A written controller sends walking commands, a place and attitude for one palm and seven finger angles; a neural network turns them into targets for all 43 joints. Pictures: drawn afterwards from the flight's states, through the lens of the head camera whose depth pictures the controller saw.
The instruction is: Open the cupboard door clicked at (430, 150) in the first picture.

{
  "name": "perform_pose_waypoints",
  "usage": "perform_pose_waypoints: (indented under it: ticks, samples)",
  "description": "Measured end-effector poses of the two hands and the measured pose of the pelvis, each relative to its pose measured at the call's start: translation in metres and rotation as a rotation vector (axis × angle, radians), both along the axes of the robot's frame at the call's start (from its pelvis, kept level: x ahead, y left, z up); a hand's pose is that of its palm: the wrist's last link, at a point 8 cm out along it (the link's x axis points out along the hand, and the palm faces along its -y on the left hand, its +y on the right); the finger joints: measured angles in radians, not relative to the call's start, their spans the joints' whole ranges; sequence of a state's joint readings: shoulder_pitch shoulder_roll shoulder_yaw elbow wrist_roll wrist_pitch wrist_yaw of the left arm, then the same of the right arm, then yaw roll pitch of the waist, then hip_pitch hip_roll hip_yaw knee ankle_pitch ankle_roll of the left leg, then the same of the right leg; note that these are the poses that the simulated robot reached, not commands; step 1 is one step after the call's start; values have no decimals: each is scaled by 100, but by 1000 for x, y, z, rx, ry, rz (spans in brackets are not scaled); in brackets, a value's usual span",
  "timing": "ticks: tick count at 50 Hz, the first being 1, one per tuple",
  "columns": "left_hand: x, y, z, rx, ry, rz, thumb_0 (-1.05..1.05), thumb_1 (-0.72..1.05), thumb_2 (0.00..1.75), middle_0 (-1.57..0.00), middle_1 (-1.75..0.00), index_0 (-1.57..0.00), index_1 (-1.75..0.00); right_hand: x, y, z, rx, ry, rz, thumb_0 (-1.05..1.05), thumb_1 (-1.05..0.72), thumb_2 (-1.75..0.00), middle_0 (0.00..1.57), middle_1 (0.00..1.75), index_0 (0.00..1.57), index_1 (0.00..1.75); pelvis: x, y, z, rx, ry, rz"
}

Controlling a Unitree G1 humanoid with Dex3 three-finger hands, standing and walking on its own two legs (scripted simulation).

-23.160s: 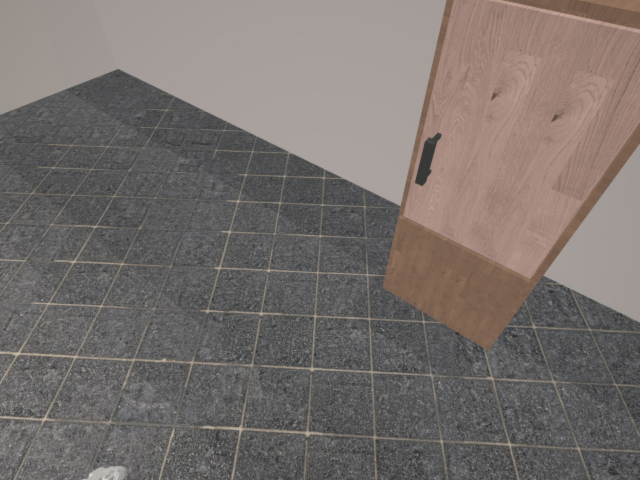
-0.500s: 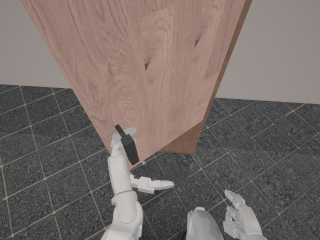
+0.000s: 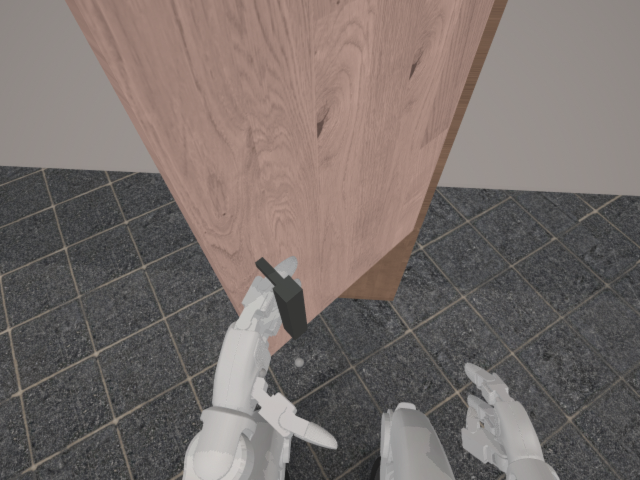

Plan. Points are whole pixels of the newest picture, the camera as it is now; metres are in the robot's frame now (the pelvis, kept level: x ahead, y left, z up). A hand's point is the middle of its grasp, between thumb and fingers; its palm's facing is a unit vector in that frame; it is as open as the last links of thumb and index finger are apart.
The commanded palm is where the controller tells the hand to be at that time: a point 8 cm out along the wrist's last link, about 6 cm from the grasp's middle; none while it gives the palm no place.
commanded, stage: slide the hand sideways off the handle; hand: left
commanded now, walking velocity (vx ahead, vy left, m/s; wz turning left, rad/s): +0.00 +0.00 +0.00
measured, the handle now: (281, 299) +0.32 +0.06 +0.04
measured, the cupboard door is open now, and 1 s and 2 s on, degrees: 47 45 45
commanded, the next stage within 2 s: draw the hand back to the body in 0.90 s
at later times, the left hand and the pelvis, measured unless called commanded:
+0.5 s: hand (259, 388) +0.22 +0.08 +0.03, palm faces -0.09 -1.00 +0.00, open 16.0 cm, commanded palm +0.19 +0.14 +0.03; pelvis +0.01 -0.01 -0.01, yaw +0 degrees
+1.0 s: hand (203, 420) +0.19 +0.13 +0.03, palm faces -0.09 -1.00 +0.01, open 16.3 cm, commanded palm +0.16 +0.18 +0.03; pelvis +0.00 +0.00 -0.02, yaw -1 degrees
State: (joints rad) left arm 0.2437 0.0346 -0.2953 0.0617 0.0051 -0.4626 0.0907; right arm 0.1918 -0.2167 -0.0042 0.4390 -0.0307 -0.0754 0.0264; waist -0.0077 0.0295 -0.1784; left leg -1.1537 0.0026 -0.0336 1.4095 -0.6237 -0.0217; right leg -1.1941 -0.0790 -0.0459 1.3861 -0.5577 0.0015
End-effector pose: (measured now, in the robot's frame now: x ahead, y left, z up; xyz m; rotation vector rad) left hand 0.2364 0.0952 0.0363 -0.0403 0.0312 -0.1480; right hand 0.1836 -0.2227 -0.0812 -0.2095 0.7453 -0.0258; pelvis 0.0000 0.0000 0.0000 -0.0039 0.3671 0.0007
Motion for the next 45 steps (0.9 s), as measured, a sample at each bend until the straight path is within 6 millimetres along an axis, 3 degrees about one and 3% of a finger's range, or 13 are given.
perform_pose_waypoints:
  ticks: [13,31,45]
  samples:
    - [-12,14,-2,48,6,13,-2,-50,30,-19,-32,-20,-32,0,11,-4,24,9,5,1,-91,-90,20,30,20,29,-1,-1,-5,1,5,-6]
    - [-38,51,-4,57,39,50,-2,-50,30,-18,-31,-21,-32,20,-6,-1,-20,-40,-9,1,-91,-90,20,30,20,29,6,-7,-12,-8,22,-3]
    - [-60,91,-5,58,58,88,-2,-50,30,-16,-30,-17,-31,24,-2,-5,-30,-62,-27,1,-91,-90,20,30,20,29,3,-4,-20,-22,22,-1]
